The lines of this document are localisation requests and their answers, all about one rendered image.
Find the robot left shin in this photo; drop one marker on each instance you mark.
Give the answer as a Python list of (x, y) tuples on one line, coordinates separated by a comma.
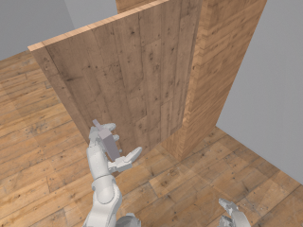
[(130, 214)]

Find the robot right hand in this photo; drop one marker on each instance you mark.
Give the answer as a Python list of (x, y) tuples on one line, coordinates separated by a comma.
[(238, 218)]

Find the robot left forearm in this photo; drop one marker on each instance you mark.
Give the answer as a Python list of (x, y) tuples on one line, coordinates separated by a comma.
[(107, 198)]

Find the handle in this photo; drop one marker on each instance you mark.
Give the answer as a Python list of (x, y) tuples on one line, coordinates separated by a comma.
[(108, 141)]

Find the robot left hand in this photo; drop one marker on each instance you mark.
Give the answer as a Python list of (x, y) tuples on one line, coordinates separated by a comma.
[(97, 159)]

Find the left robot thigh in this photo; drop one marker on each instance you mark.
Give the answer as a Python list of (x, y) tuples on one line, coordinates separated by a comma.
[(128, 221)]

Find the cupboard door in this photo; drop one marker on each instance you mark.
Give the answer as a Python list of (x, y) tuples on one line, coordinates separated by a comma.
[(131, 69)]

